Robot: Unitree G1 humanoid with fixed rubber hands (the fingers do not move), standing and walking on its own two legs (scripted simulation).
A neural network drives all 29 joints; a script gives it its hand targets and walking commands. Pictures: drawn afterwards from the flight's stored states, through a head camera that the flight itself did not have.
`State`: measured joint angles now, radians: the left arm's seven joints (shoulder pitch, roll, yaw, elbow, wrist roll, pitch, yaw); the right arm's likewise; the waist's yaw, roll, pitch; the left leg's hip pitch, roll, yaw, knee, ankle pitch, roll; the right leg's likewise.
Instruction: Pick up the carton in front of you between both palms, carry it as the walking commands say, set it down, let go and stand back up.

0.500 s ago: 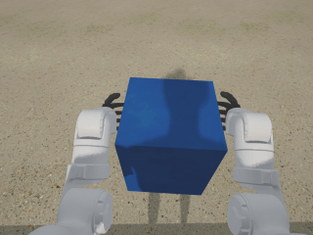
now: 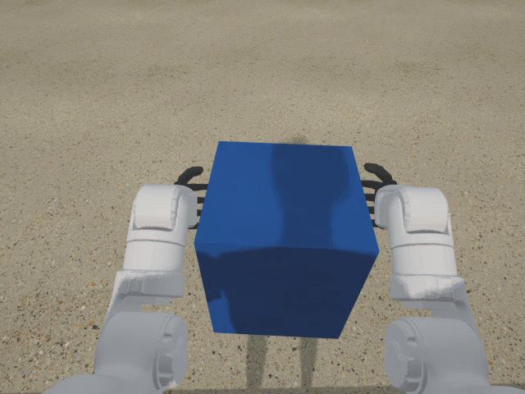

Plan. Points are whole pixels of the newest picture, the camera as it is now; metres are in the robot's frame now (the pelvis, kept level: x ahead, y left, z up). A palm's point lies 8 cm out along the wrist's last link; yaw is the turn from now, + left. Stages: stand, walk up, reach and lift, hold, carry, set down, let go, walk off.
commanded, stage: carry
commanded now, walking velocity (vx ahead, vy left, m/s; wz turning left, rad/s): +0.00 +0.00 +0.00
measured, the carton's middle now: (280, 242) +0.33 +0.00 +0.05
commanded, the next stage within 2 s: none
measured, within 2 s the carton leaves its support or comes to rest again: neither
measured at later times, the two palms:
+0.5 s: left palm (179, 205) +0.35 +0.16 +0.12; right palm (379, 205) +0.35 -0.14 +0.13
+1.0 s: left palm (173, 208) +0.34 +0.16 +0.13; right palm (377, 207) +0.35 -0.14 +0.13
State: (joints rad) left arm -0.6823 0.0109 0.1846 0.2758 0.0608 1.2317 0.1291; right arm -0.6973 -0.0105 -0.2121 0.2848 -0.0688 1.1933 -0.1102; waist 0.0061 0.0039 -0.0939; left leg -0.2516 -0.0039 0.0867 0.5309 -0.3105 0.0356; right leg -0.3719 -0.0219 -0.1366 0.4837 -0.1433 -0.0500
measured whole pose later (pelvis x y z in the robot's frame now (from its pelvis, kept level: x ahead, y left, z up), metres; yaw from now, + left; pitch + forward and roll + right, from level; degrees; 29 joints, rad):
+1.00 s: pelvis -0.01 +0.01 +0.00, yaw +0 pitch +1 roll +0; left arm -0.68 0.01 0.19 0.25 0.06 1.24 0.13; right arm -0.70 -0.01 -0.22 0.26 -0.07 1.20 -0.11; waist 0.00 0.00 -0.08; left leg -0.27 -0.01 0.10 0.55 -0.32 0.05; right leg -0.38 -0.04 -0.13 0.49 -0.13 -0.03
